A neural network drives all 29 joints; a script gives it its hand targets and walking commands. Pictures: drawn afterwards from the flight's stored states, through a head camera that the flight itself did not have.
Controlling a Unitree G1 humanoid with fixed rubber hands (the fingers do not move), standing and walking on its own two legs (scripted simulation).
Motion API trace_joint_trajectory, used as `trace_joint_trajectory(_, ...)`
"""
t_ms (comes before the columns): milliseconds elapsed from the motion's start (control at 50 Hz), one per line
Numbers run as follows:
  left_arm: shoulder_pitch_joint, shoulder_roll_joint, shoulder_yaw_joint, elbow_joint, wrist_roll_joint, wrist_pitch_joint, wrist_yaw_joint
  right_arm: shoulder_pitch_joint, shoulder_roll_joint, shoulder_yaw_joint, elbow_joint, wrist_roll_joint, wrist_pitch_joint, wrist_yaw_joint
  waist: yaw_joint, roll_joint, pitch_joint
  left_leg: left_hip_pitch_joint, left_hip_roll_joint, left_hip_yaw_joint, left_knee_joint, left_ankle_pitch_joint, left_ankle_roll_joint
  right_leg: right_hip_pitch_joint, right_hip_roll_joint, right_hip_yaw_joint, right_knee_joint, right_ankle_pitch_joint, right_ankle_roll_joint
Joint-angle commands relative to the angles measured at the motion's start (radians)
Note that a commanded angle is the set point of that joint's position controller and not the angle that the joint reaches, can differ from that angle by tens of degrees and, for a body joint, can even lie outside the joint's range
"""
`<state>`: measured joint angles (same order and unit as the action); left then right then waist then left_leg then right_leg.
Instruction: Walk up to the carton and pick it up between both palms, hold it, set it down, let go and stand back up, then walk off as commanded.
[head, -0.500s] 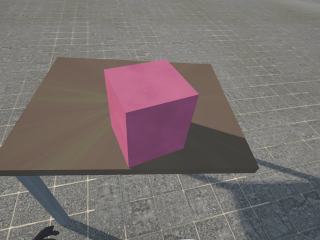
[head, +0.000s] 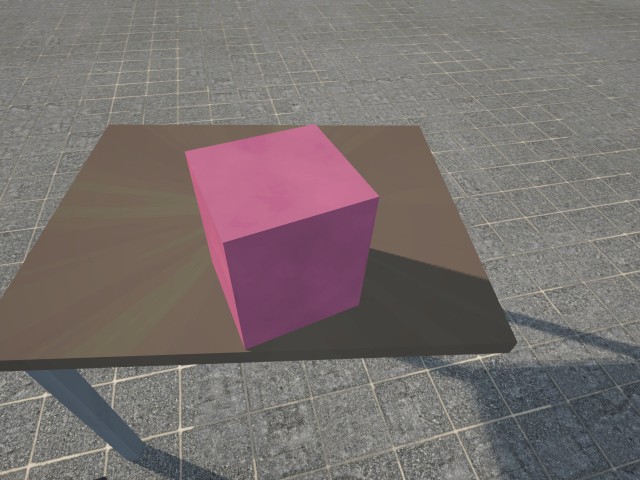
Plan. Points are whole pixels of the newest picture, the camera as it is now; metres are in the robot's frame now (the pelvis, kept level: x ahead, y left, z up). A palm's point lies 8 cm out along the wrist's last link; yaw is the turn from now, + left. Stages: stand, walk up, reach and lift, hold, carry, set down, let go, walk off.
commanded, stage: walk up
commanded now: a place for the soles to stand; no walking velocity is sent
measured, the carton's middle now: (280, 236) +0.49 +0.08 +0.03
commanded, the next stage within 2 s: none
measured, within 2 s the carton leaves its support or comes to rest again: neither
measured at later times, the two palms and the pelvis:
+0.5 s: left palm out of the picture +0.09 +0.31 -0.08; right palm out of the picture +0.05 -0.32 -0.08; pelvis -0.01 +0.00 +0.00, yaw +0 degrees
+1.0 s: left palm out of the picture +0.10 +0.42 -0.08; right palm out of the picture +0.10 -0.24 -0.10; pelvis +0.03 +0.08 -0.02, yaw +1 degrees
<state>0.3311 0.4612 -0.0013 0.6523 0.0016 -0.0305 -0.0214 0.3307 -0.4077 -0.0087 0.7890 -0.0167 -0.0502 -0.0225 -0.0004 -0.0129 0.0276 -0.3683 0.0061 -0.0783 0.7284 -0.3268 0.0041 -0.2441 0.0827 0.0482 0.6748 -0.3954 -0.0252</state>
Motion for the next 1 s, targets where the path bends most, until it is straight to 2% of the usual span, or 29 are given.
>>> trace_joint_trajectory(0, 0.033, 0.231, 0.091, 0.037, 0.007, -0.046, 0.029, -0.109, -0.176, -0.061, -0.097, 0.015, -0.015, -0.001, 0.014, 0.006, 0.002, -0.067, 0.014, 0.006, -0.004, 0.153, 0.038, 0.094, -0.295, 0.384, -0.199, 0.534, -0.131)
trace_joint_trajectory(60, -0.054, 0.179, 0.082, -0.009, 0.005, -0.034, 0.029, -0.028, -0.199, -0.074, -0.062, 0.004, -0.035, 0.000, -0.023, -0.021, -0.024, 0.113, 0.047, -0.021, -0.127, 0.259, 0.081, -0.040, -0.201, 0.187, -0.086, 0.527, -0.092)
trace_joint_trajectory(100, -0.040, 0.133, 0.068, -0.020, 0.004, -0.025, 0.027, 0.011, -0.256, -0.090, -0.051, 0.008, -0.039, 0.002, -0.037, 0.092, -0.114, 0.267, 0.183, -0.241, -0.213, 0.329, 0.141, -0.125, -0.088, 0.111, 0.024, 0.333, -0.031)
trace_joint_trajectory(120, -0.030, 0.123, 0.066, 0.002, 0.003, -0.022, 0.032, -0.001, -0.292, -0.088, -0.049, 0.010, -0.035, -0.001, -0.019, 0.149, -0.087, 0.203, 0.271, -0.356, -0.235, 0.293, 0.222, -0.142, -0.050, 0.060, 0.108, 0.147, -0.002)
trace_joint_trajectory(140, -0.035, 0.126, 0.068, -0.005, 0.011, -0.022, 0.030, -0.035, -0.281, -0.088, -0.069, 0.013, -0.032, 0.001, 0.000, 0.105, -0.049, 0.173, 0.275, -0.336, -0.238, 0.223, 0.226, -0.134, -0.059, 0.023, 0.057, 0.032, -0.025)
trace_joint_trajectory(180, 0.043, 0.158, 0.077, 0.036, 0.019, -0.028, 0.029, -0.080, -0.268, -0.093, -0.088, 0.013, -0.019, 0.005, 0.029, 0.140, -0.005, 0.072, 0.220, -0.286, -0.176, 0.094, 0.195, -0.110, -0.080, 0.097, -0.039, 0.007, -0.040)
trace_joint_trajectory(220, 0.059, 0.226, 0.097, 0.039, 0.034, -0.043, 0.025, -0.143, -0.189, -0.070, -0.103, 0.017, 0.002, 0.011, 0.047, -0.097, 0.111, -0.227, -0.008, -0.026, 0.069, -0.174, 0.071, 0.012, -0.249, 0.455, -0.362, -0.115, -0.099)
trace_joint_trajectory(240, 0.037, 0.251, 0.108, 0.040, 0.034, -0.047, 0.019, -0.137, -0.196, -0.068, -0.103, 0.009, 0.008, 0.002, 0.040, -0.104, 0.147, -0.279, -0.014, 0.028, 0.105, -0.246, 0.044, 0.009, -0.372, 0.601, -0.424, -0.066, -0.141)
trace_joint_trajectory(280, 0.010, 0.267, 0.116, 0.015, 0.026, -0.044, 0.022, -0.092, -0.230, -0.077, -0.084, 0.005, 0.003, 0.001, 0.012, -0.009, 0.196, -0.222, 0.039, 0.015, 0.109, -0.210, 0.046, -0.038, -0.384, 0.533, -0.358, 0.143, -0.145)
trace_joint_trajectory(320, -0.019, 0.230, 0.104, 0.020, 0.017, -0.043, 0.030, -0.067, -0.201, -0.073, -0.066, 0.011, -0.011, 0.010, -0.002, -0.069, 0.082, -0.068, 0.027, 0.059, 0.005, -0.132, 0.047, 0.002, -0.314, 0.370, -0.288, 0.378, -0.107)
trace_joint_trajectory(340, -0.070, 0.231, 0.097, -0.004, 0.022, -0.038, 0.027, -0.029, -0.198, -0.078, -0.066, 0.012, -0.021, 0.009, -0.031, -0.027, 0.041, 0.083, 0.024, 0.068, -0.086, -0.007, 0.051, -0.094, -0.275, 0.294, -0.227, 0.358, -0.124)
trace_joint_trajectory(380, -0.101, 0.172, 0.078, -0.013, 0.012, -0.027, 0.023, 0.019, -0.223, -0.089, -0.037, -0.004, -0.032, 0.003, -0.059, 0.015, 0.040, 0.215, 0.041, -0.025, -0.197, 0.108, 0.070, -0.199, -0.167, 0.187, -0.080, 0.336, -0.048)
trace_joint_trajectory(420, -0.039, 0.138, 0.078, -0.005, 0.005, -0.019, 0.024, 0.031, -0.315, -0.108, -0.042, 0.008, -0.035, -0.003, -0.032, 0.170, -0.026, 0.221, 0.303, -0.458, -0.335, 0.045, 0.209, -0.226, -0.025, 0.051, 0.142, -0.022, 0.005)
trace_joint_trajectory(440, -0.004, 0.170, 0.083, 0.017, -0.001, -0.009, 0.027, -0.007, -0.319, -0.105, -0.050, 0.007, -0.035, 0.004, -0.010, 0.157, -0.005, 0.153, 0.342, -0.487, -0.351, -0.038, 0.264, -0.195, -0.061, 0.016, 0.189, -0.151, 0.002)
trace_joint_trajectory(480, 0.012, 0.148, 0.083, 0.014, 0.013, -0.014, 0.015, -0.082, -0.295, -0.090, -0.063, 0.002, -0.026, 0.005, 0.032, 0.135, 0.021, 0.050, 0.274, -0.381, -0.332, -0.092, 0.220, -0.101, -0.081, 0.003, 0.030, -0.151, -0.027)
trace_joint_trajectory(500, 0.043, 0.155, 0.077, 0.026, 0.016, -0.028, 0.017, -0.131, -0.269, -0.084, -0.072, 0.005, -0.016, 0.009, 0.056, 0.126, 0.035, 0.001, 0.199, -0.266, -0.256, -0.088, 0.164, -0.054, -0.084, 0.030, -0.097, -0.074, -0.033)
trace_joint_trajectory(540, 0.030, 0.200, 0.095, 0.034, 0.028, -0.035, 0.016, -0.147, -0.196, -0.066, -0.089, 0.010, -0.007, 0.013, 0.035, -0.016, 0.041, -0.065, 0.017, -0.083, -0.072, -0.090, 0.062, -0.021, -0.181, 0.291, -0.273, -0.069, -0.104)
trace_joint_trajectory(560, 0.212, 0.361, 0.151, 0.080, 0.001, -0.067, 0.039, -0.189, -0.237, -0.088, -0.156, -0.026, 0.018, 0.052, 0.087, 0.044, 0.053, -0.361, -0.056, -0.037, 0.134, -0.220, 0.053, 0.205, -0.339, 0.588, -0.383, -0.346, -0.173)
trace_joint_trajectory(580, 0.235, 0.400, 0.175, 0.091, 0.004, -0.081, 0.049, -0.171, -0.244, -0.091, -0.172, -0.039, 0.030, 0.055, 0.085, 0.012, 0.106, -0.504, 0.001, -0.019, 0.273, -0.214, 0.043, 0.253, -0.486, 0.758, -0.426, -0.344, -0.235)
trace_joint_trajectory(620, 0.177, 0.364, 0.170, 0.067, -0.005, -0.090, 0.067, -0.160, -0.267, -0.099, -0.155, -0.041, 0.037, 0.064, 0.061, 0.106, 0.106, -0.511, 0.067, -0.068, 0.275, -0.135, 0.042, 0.287, -0.482, 0.675, -0.358, -0.023, -0.197)
trace_joint_trajectory(660, 0.138, 0.325, 0.162, 0.047, -0.005, -0.099, 0.072, -0.123, -0.262, -0.105, -0.142, -0.023, 0.038, 0.069, 0.021, 0.058, 0.118, -0.447, 0.078, -0.047, 0.285, -0.113, 0.035, 0.244, -0.437, 0.547, -0.297, 0.297, -0.162)
trace_joint_trajectory(720, 0.162, 0.324, 0.158, 0.045, -0.003, -0.095, 0.074, -0.159, -0.231, -0.107, -0.160, -0.025, 0.038, 0.086, 0.038, -0.056, 0.134, -0.392, 0.095, -0.014, 0.245, -0.119, 0.021, 0.192, -0.411, 0.411, -0.231, 0.480, -0.227)
trace_joint_trajectory(800, 0.084, 0.328, 0.147, 0.009, -0.002, -0.079, 0.056, -0.103, -0.259, -0.109, -0.137, -0.002, 0.021, 0.098, -0.007, -0.171, 0.081, -0.120, 0.065, 0.006, 0.051, -0.116, 0.038, 0.029, -0.369, 0.307, -0.193, 0.327, -0.193)
trace_joint_trajectory(840, -0.021, 0.271, 0.112, -0.012, 0.002, -0.073, 0.046, 0.065, -0.275, -0.130, -0.079, 0.002, 0.010, 0.093, -0.116, -0.093, 0.032, 0.270, -0.006, 0.087, -0.096, -0.009, 0.037, -0.225, -0.246, 0.153, -0.017, 0.199, -0.132)
trace_joint_trajectory(860, 0.010, 0.217, 0.090, -0.011, 0.009, -0.077, 0.055, 0.196, -0.283, -0.144, -0.038, -0.005, 0.007, 0.080, -0.165, 0.025, -0.008, 0.369, -0.042, 0.055, -0.142, -0.011, 0.055, -0.290, -0.186, 0.093, 0.212, 0.255, -0.106)
trace_joint_trajectory(880, 0.076, 0.115, 0.065, -0.008, -0.003, -0.082, 0.053, 0.236, -0.356, -0.159, -0.039, -0.008, 0.002, 0.064, -0.166, 0.234, -0.054, 0.409, 0.114, -0.267, -0.304, -0.188, 0.103, -0.378, -0.042, 0.005, 0.490, 0.084, -0.038)
trace_joint_trajectory(900, 0.116, 0.155, 0.054, 0.000, -0.007, -0.071, 0.062, 0.134, -0.421, -0.153, -0.074, 0.012, 0.001, 0.061, -0.096, 0.279, -0.009, 0.315, 0.348, -0.688, -0.513, -0.362, 0.156, -0.485, 0.012, -0.001, 0.521, -0.175, -0.007)
trace_joint_trajectory(920, 0.112, 0.267, 0.080, 0.022, -0.012, -0.059, 0.068, 0.061, -0.402, -0.144, -0.083, 0.039, 0.011, 0.067, -0.062, 0.094, 0.044, 0.174, 0.365, -0.748, -0.509, -0.454, 0.208, -0.405, -0.058, 0.047, 0.555, -0.161, -0.022)
trace_joint_trajectory(980, 0.107, 0.263, 0.094, 0.039, -0.017, -0.051, 0.046, -0.005, -0.335, -0.124, -0.077, 0.009, 0.009, 0.062, -0.030, 0.083, 0.116, 0.050, 0.258, -0.525, -0.502, -0.504, 0.194, -0.360, -0.116, 0.006, 0.484, -0.104, -0.030)
